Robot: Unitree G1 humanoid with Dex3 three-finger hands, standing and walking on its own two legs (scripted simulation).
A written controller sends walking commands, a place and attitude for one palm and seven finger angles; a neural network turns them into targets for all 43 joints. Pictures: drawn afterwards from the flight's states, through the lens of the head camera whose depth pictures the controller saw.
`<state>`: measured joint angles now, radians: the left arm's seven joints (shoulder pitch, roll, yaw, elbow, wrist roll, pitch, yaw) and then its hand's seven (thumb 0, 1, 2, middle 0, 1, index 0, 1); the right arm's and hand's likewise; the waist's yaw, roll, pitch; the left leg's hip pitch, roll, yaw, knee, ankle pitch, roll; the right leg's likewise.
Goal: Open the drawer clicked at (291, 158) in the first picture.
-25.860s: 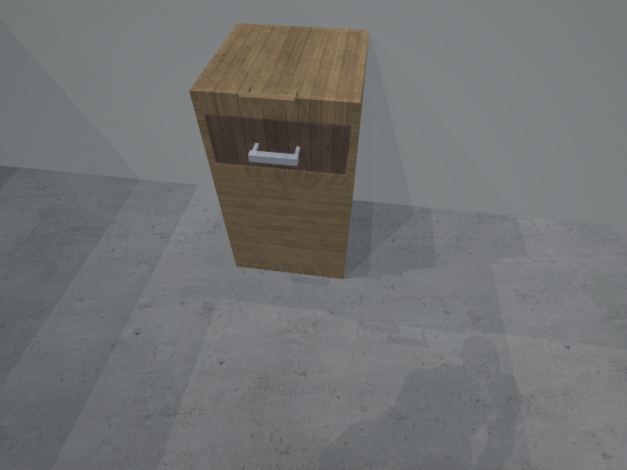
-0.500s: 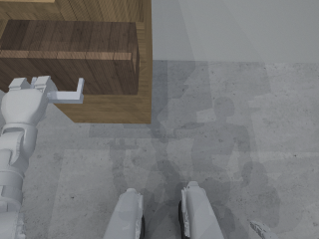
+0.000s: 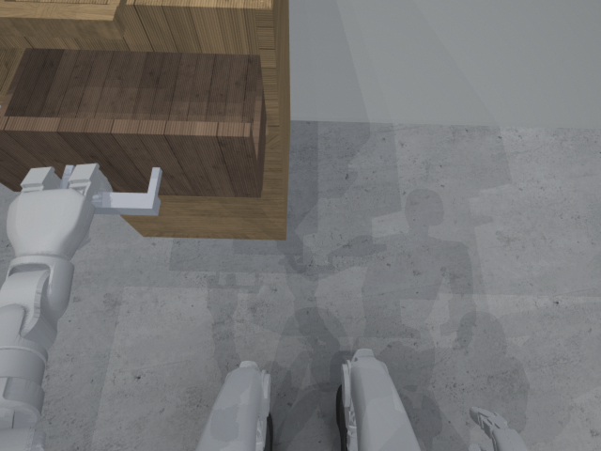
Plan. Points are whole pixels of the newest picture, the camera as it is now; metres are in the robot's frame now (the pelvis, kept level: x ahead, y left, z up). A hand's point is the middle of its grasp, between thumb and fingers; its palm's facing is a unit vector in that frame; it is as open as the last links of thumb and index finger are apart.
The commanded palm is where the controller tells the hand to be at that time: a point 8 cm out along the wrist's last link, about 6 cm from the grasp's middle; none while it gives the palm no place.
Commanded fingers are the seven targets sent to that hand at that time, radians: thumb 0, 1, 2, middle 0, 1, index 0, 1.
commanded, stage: pull the drawer open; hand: left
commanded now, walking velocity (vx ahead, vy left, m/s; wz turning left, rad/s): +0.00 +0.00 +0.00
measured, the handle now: (109, 188) +0.44 +0.28 -0.01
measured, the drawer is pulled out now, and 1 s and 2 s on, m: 0.13 0.17 0.20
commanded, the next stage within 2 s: none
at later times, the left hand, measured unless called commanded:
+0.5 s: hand (74, 247) +0.36 +0.32 -0.03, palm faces -0.05 -0.01 -1.00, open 5.7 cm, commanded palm +0.33 +0.31 +0.00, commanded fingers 0.00 0.90 0.90 -0.40 -1.35 -0.40 -1.35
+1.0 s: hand (70, 263) +0.34 +0.32 -0.03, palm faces -0.04 -0.01 -1.00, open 5.7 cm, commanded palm +0.31 +0.31 +0.00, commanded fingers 0.00 0.90 0.90 -0.40 -1.35 -0.40 -1.35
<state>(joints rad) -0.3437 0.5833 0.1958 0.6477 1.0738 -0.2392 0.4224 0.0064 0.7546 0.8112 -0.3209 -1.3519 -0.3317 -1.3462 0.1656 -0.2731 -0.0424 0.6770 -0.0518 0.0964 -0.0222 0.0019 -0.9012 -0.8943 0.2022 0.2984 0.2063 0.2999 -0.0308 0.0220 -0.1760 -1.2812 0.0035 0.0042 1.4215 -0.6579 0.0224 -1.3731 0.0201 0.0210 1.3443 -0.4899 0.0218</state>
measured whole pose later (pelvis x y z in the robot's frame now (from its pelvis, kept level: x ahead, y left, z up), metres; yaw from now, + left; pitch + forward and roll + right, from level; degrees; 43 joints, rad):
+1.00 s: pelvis +0.00 -0.01 +0.00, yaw +0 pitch +28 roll -1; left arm -0.17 0.55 0.21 0.52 1.06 -0.23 0.44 0.01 0.75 0.80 -0.33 -1.35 -0.34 -1.35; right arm 0.14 -0.27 -0.04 0.67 -0.05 0.09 -0.03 0.00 -0.90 -0.89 0.20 0.30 0.21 0.30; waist -0.01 0.02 -0.18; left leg -1.26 0.01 0.00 1.42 -0.66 0.01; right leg -1.35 0.02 0.02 1.35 -0.50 0.01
